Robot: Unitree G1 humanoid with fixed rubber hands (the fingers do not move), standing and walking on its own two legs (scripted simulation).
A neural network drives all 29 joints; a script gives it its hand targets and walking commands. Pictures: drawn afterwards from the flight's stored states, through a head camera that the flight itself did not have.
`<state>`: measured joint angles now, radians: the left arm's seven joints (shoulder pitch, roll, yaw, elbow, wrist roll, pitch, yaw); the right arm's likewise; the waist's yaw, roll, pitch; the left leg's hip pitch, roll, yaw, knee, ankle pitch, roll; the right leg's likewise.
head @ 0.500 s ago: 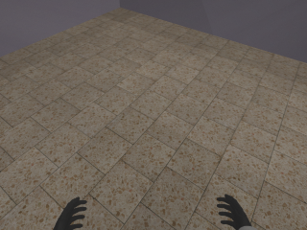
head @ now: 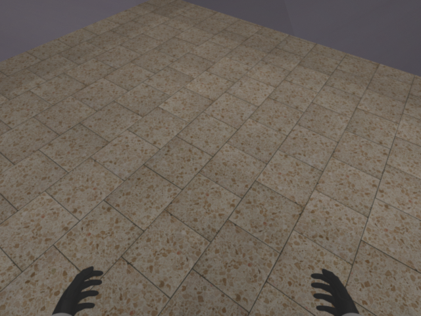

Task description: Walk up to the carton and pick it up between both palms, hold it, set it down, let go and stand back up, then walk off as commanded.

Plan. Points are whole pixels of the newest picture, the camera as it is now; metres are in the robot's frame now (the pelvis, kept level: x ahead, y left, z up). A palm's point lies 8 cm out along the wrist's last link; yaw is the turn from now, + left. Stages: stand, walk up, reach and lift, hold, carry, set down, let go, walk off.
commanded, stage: stand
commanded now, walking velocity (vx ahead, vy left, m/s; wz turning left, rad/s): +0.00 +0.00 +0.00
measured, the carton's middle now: out of the picture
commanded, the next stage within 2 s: none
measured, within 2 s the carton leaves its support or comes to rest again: neither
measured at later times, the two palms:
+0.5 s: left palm (66, 310) +0.16 +0.26 -0.08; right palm (347, 314) +0.14 -0.26 -0.08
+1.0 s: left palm out of the picture +0.14 +0.27 -0.07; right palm out of the picture +0.12 -0.26 -0.08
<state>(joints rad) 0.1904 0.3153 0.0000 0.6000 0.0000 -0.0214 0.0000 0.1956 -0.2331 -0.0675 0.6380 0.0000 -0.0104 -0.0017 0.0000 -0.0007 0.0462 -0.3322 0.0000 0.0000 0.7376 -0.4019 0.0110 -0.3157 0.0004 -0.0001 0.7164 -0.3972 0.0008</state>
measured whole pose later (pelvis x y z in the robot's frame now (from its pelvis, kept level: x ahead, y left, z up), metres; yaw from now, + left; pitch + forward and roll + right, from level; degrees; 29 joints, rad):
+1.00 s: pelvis -0.01 +0.00 +0.00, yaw +0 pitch -1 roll -1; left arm 0.20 0.32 0.00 0.60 0.00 -0.02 0.00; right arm 0.20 -0.25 -0.07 0.69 0.00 -0.02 0.00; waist 0.00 0.00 0.05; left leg -0.33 0.00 0.00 0.74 -0.38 0.01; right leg -0.32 0.00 0.00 0.72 -0.38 0.00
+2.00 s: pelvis -0.03 +0.00 +0.00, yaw +0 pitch -3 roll -1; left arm 0.20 0.33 0.00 0.60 0.00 -0.03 0.00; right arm 0.19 -0.26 -0.07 0.72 0.00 -0.02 0.00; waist 0.00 0.00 0.06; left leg -0.33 0.00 0.00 0.74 -0.36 0.01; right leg -0.32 0.00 0.00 0.72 -0.35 0.00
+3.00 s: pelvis -0.04 +0.00 +0.00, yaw +0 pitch -3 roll +0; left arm 0.18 0.33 0.00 0.60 0.00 -0.03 0.00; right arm 0.17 -0.26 -0.06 0.75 0.00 -0.02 0.01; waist 0.00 0.00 0.09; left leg -0.33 0.00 0.00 0.73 -0.35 0.01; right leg -0.32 0.00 0.00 0.72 -0.35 0.00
